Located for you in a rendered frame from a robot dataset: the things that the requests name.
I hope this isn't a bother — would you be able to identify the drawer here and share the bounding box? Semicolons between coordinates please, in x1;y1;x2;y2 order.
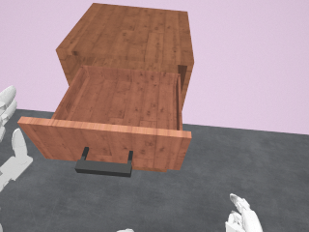
17;65;192;170

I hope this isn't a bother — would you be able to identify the robot right hand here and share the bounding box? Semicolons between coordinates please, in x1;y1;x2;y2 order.
225;193;263;232

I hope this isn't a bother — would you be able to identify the cabinet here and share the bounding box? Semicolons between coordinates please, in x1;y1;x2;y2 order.
55;3;195;173

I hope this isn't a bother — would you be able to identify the robot left hand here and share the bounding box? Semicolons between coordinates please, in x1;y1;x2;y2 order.
0;85;33;192

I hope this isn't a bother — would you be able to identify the handle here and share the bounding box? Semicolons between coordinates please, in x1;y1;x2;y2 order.
74;147;133;178

